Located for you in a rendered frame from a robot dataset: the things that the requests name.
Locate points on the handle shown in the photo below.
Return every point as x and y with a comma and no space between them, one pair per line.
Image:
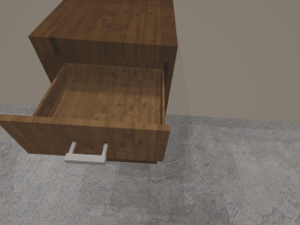
85,159

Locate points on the cabinet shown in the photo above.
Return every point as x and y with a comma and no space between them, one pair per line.
117,33

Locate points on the drawer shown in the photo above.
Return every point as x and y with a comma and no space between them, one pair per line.
93,105

